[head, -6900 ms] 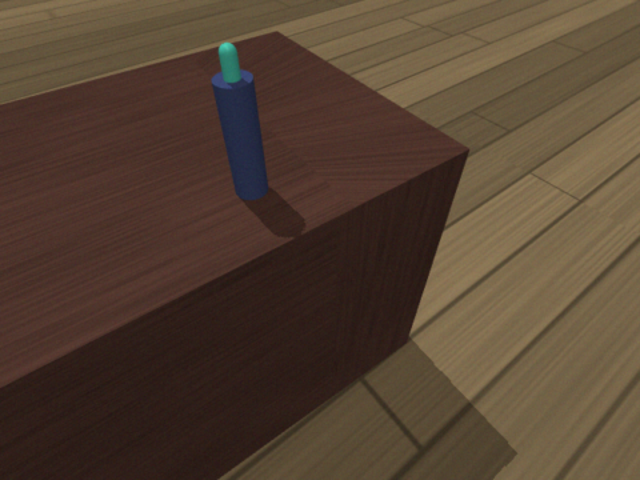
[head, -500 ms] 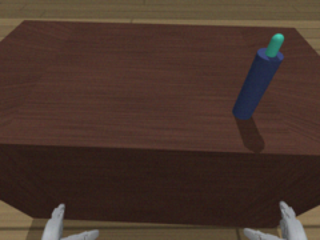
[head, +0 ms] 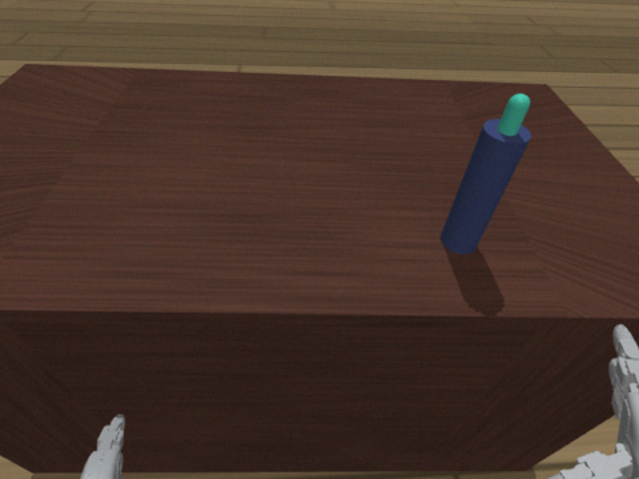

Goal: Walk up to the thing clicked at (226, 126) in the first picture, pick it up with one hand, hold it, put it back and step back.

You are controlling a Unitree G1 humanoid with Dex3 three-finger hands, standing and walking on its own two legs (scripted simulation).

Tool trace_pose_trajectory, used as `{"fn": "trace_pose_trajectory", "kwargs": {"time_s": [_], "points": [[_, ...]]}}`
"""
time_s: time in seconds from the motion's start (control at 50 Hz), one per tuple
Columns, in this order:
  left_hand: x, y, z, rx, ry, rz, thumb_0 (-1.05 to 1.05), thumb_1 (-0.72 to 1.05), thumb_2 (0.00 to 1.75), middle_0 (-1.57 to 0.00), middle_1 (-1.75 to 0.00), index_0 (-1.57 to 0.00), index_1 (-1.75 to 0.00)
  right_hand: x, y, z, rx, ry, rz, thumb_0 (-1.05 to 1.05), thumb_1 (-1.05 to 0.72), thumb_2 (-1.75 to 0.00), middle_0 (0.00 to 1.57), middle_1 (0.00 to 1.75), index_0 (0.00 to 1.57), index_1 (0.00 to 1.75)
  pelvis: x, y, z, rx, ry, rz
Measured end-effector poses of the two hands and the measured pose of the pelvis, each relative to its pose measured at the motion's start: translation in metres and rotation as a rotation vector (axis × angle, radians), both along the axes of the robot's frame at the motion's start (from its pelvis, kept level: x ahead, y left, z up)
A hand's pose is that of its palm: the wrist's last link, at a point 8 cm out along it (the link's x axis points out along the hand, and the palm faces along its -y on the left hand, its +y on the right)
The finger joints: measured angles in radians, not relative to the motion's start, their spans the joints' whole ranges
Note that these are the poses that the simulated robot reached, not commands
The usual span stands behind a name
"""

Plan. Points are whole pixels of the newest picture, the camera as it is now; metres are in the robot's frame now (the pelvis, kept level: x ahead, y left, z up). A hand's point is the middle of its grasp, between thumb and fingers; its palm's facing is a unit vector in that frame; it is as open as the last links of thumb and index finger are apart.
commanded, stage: rise first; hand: right
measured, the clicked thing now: (485, 179) +0.47 -0.22 +0.15
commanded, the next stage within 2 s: go down in 1.14 s
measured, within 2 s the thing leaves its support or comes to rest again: neither
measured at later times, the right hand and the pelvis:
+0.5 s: hand out of the picture +0.17 -0.26 +0.14, palm faces +0.38 +0.82 -0.43, open 17.7 cm; pelvis -0.02 +0.00 +0.00, yaw -1 degrees
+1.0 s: hand out of the picture +0.16 -0.26 +0.18, palm faces +0.43 +0.78 -0.45, open 17.7 cm; pelvis -0.03 +0.00 +0.00, yaw -1 degrees
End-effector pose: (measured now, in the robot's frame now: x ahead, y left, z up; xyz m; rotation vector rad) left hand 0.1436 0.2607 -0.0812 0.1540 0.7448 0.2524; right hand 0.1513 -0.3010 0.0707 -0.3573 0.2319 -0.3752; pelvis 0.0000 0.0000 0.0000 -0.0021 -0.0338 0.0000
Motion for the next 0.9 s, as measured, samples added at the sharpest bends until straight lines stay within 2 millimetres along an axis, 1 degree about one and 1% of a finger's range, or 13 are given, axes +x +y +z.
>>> {"fn": "trace_pose_trajectory", "kwargs": {"time_s": [0.1, 0.22, 0.42, 0.48, 0.62, 0.9], "points": [[-0.002, 0.004, 0.001, 0.011, -0.003, -0.001, 0.00, -0.54, 0.03, -0.06, -0.04, -0.05, -0.05, -0.003, 0.002, 0.020, -0.040, -0.077, 0.023, -0.02, 0.60, -0.03, 0.04, 0.06, 0.05, 0.06, -0.004, 0.001, 0.000, -0.001, -0.010, -0.001], [-0.004, 0.004, 0.004, 0.007, -0.024, -0.005, -0.01, -0.55, 0.04, -0.05, -0.04, -0.05, -0.05, -0.008, 0.002, 0.043, -0.088, -0.169, 0.049, -0.02, 0.60, -0.03, 0.05, 0.06, 0.05, 0.06, -0.009, 0.002, 0.000, -0.001, -0.018, -0.004], [-0.011, -0.001, 0.000, -0.024, -0.027, -0.007, -0.01, -0.55, 0.04, -0.05, -0.04, -0.05, -0.05, -0.021, 0.001, 0.074, -0.165, -0.282, 0.068, -0.02, 0.61, -0.02, 0.05, 0.06, 0.05, 0.06, -0.017, 0.002, 0.000, -0.001, -0.031, -0.009], [-0.013, 0.000, -0.001, -0.025, -0.032, -0.001, -0.01, -0.55, 0.04, -0.05, -0.04, -0.05, -0.05, -0.024, 0.000, 0.082, -0.187, -0.309, 0.071, -0.02, 0.61, -0.02, 0.05, 0.06, 0.05, 0.06, -0.020, 0.002, 0.000, -0.002, -0.035, -0.009], [-0.017, 0.001, 0.002, -0.023, -0.048, -0.007, -0.01, -0.55, 0.04, -0.05, -0.04, -0.05, -0.05, -0.027, 0.001, 0.097, -0.220, -0.376, 0.083, -0.02, 0.61, -0.03, 0.05, 0.06, 0.05, 0.06, -0.025, 0.003, 0.000, -0.003, -0.042, -0.010], [-0.024, 0.002, -0.002, -0.031, -0.040, 0.001, -0.01, -0.55, 0.05, -0.05, -0.04, -0.05, -0.05, -0.029, 0.001, 0.118, -0.279, -0.453, 0.096, -0.02, 0.61, -0.03, 0.05, 0.06, 0.05, 0.06, -0.030, 0.005, 0.000, -0.002, -0.047, -0.010]]}}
